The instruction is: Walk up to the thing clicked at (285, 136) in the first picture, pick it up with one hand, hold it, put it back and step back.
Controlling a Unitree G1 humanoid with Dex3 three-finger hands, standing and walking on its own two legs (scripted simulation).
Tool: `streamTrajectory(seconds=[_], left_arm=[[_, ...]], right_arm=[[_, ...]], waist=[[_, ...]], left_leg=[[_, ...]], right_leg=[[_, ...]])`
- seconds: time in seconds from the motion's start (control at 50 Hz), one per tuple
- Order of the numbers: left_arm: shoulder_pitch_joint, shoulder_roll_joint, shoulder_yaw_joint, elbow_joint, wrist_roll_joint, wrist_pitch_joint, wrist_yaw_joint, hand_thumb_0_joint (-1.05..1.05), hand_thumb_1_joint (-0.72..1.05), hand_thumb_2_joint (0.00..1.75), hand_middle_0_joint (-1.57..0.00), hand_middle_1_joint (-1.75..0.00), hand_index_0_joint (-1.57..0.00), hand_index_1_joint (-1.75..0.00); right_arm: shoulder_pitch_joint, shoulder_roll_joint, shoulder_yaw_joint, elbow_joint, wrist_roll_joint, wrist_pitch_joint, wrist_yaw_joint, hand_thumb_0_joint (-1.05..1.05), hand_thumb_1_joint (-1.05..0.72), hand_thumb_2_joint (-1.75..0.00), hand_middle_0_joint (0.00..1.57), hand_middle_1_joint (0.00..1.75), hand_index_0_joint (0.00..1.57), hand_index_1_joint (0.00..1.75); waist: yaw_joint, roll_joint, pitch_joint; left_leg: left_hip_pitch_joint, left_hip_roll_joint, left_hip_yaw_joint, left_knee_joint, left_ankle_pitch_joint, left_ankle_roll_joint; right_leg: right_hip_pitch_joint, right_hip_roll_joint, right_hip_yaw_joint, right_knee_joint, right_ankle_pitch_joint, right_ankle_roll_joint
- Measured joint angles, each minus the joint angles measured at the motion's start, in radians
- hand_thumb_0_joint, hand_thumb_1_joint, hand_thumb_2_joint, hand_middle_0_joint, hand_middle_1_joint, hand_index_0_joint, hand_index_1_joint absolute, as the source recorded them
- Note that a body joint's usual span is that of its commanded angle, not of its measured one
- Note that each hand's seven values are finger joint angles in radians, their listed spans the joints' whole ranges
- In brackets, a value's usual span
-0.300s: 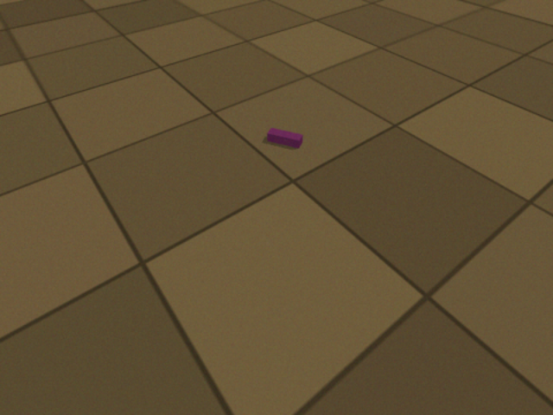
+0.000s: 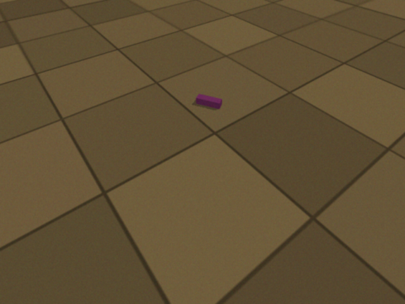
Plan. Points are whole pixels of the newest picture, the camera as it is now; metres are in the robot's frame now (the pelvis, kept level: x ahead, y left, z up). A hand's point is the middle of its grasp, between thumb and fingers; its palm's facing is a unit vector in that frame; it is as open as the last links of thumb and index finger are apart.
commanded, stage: stand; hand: left
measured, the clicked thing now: (209, 101) +1.74 -0.05 -0.75
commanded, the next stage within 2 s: walk up in 0.82 s
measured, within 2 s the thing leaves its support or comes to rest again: neither
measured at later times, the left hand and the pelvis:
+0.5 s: hand out of the picture +0.07 +0.25 -0.16, palm faces -0.02 -0.94 -0.34, open 7.4 cm; pelvis +0.00 +0.00 +0.00, yaw +0 degrees
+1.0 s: hand out of the picture +0.10 +0.26 -0.15, palm faces -0.13 -0.92 -0.37, open 7.4 cm; pelvis +0.02 -0.01 -0.01, yaw -5 degrees
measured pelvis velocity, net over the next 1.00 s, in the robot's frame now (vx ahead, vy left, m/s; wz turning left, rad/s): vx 0.02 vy -0.01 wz -0.09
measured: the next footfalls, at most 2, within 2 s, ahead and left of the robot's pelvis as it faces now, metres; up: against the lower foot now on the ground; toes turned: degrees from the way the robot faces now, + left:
right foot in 1.14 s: +0.15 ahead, -0.21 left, +0.00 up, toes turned -13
left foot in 1.56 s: +0.45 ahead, +0.04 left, +0.00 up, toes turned -6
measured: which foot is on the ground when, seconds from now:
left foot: down 0.00-1.00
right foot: down 0.00-0.90, up 0.92-1.00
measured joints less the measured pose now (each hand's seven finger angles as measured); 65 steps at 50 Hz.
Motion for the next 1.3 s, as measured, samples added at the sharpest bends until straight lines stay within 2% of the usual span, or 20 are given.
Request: streamTrajectory(seconds=[0.82,0.84,0.9,0.94,1.0,1.08,1.12,1.14,1.16,1.18,1.22,1.24,1.3], left_arm=[[0.009,0.004,-0.001,-0.005,0.001,-0.001,0.001,0.0,0.9,0.9,-0.2,-0.3,-0.2,-0.3],[0.019,0.004,0.01,-0.018,0.006,0.0,-0.008,0.0,0.9,0.9,-0.2,-0.3,-0.2,-0.3],[0.075,0.021,0.041,-0.055,0.018,-0.004,-0.04,0.0,0.9,0.9,-0.2,-0.3,-0.2,-0.3],[0.096,0.035,0.053,-0.065,0.022,0.002,-0.049,0.0,0.9,0.9,-0.2,-0.3,-0.2,-0.3],[0.106,0.066,0.06,-0.079,0.023,0.0,-0.069,0.0,0.9,0.9,-0.2,-0.3,-0.2,-0.3],[0.124,0.093,0.071,-0.113,0.018,-0.015,-0.093,0.01,0.9,0.9,-0.2,-0.3,-0.2,-0.3],[0.135,0.106,0.079,-0.127,0.018,-0.028,-0.095,0.0,0.9,0.9,-0.2,-0.3,-0.2,-0.3],[0.14,0.114,0.084,-0.134,0.019,-0.04,-0.091,0.0,0.9,0.9,-0.2,-0.3,-0.2,-0.3],[0.14,0.114,0.091,-0.142,0.021,-0.053,-0.081,0.0,0.9,0.9,-0.2,-0.3,-0.2,-0.3],[0.142,0.11,0.094,-0.151,0.022,-0.063,-0.07,0.0,0.9,0.9,-0.2,-0.3,-0.2,-0.3],[0.158,0.094,0.087,-0.165,0.013,-0.069,-0.057,0.0,0.9,0.9,-0.2,-0.3,-0.2,-0.3],[0.167,0.083,0.08,-0.168,0.008,-0.069,-0.055,0.0,0.9,0.9,-0.2,-0.3,-0.2,-0.3],[0.199,0.062,0.062,-0.168,-0.002,-0.069,-0.049,0.0,0.9,0.9,-0.2,-0.3,-0.2,-0.3]], right_arm=[[0.004,-0.004,0.0,0.004,-0.001,0.003,0.0,0.0,-0.91,-0.9,0.2,0.3,0.2,0.3],[0.009,-0.004,-0.011,-0.005,-0.008,0.003,0.009,0.0,-0.91,-0.9,0.2,0.3,0.2,0.3],[0.036,-0.012,-0.05,-0.054,-0.025,-0.018,0.039,0.01,-0.9,-0.9,0.2,0.3,0.2,0.3],[0.048,-0.025,-0.071,-0.089,-0.03,-0.036,0.049,0.0,-0.9,-0.9,0.2,0.3,0.2,0.3],[0.075,-0.041,-0.089,-0.12,-0.036,-0.05,0.055,0.0,-0.9,-0.9,0.21,0.3,0.21,0.3],[0.111,-0.081,-0.103,-0.121,-0.045,-0.037,0.067,0.0,-0.9,-0.9,0.21,0.3,0.2,0.3],[0.122,-0.102,-0.108,-0.119,-0.046,-0.025,0.071,0.01,-0.9,-0.9,0.2,0.3,0.2,0.3],[0.129,-0.112,-0.11,-0.12,-0.046,-0.019,0.072,0.01,-0.9,-0.9,0.2,0.3,0.2,0.3],[0.133,-0.122,-0.111,-0.118,-0.045,-0.012,0.07,0.01,-0.9,-0.9,0.2,0.3,0.2,0.3],[0.135,-0.127,-0.11,-0.112,-0.041,0.0,0.066,0.01,-0.9,-0.9,0.2,0.3,0.2,0.3],[0.124,-0.13,-0.104,-0.101,-0.034,0.014,0.067,0.01,-0.91,-0.9,0.2,0.3,0.2,0.3],[0.116,-0.131,-0.101,-0.101,-0.03,0.013,0.07,0.01,-0.91,-0.9,0.2,0.3,0.2,0.3],[0.095,-0.123,-0.092,-0.126,-0.022,-0.002,0.084,0.01,-0.91,-0.9,0.2,0.3,0.2,0.3]], waist=[[-0.001,0.002,-0.005],[0.001,0.001,-0.01],[0.006,-0.009,-0.043],[-0.001,-0.004,-0.05],[-0.02,-0.006,-0.04],[-0.028,0.014,-0.034],[-0.028,0.026,-0.033],[-0.027,0.035,-0.032],[-0.026,0.056,-0.026],[-0.02,0.071,-0.027],[-0.002,0.087,-0.028],[0.003,0.095,-0.025],[0.013,0.104,-0.02]], left_leg=[[0.008,0.003,-0.006,-0.011,0.003,-0.003],[-0.003,0.004,0.001,0.012,-0.032,0.004],[-0.037,0.002,0.037,0.096,-0.168,0.033],[-0.039,0.013,0.063,0.094,-0.119,0.041],[-0.008,0.027,0.086,0.06,-0.089,0.034],[0.056,0.062,0.111,0.036,-0.118,0.005],[0.067,0.084,0.122,0.097,-0.178,0.0],[0.053,0.103,0.119,0.173,-0.233,0.014],[0.015,0.123,0.091,0.298,-0.295,0.029],[-0.039,0.117,0.051,0.437,-0.322,0.031],[-0.141,0.086,0.015,0.636,-0.291,0.023],[-0.186,0.08,0.015,0.685,-0.254,0.019],[-0.298,0.088,0.024,0.679,-0.16,0.009]], right_leg=[[0.012,0.002,-0.006,-0.016,0.004,-0.002],[-0.001,0.004,0.0,0.006,-0.023,-0.009],[-0.078,0.003,0.033,0.154,-0.194,-0.041],[-0.161,0.001,0.028,0.309,-0.238,-0.048],[-0.264,-0.023,0.021,0.446,-0.244,-0.04],[-0.291,-0.06,-0.002,0.356,-0.181,-0.027],[-0.258,-0.067,-0.022,0.264,-0.104,-0.026],[-0.238,-0.058,-0.034,0.238,-0.044,-0.023],[-0.233,-0.039,-0.051,0.265,-0.022,-0.019],[-0.231,-0.025,-0.063,0.296,-0.048,-0.019],[-0.197,-0.006,-0.066,0.287,-0.079,-0.034],[-0.168,0.003,-0.067,0.257,-0.078,-0.039],[-0.082,0.021,-0.059,0.154,-0.058,-0.042]])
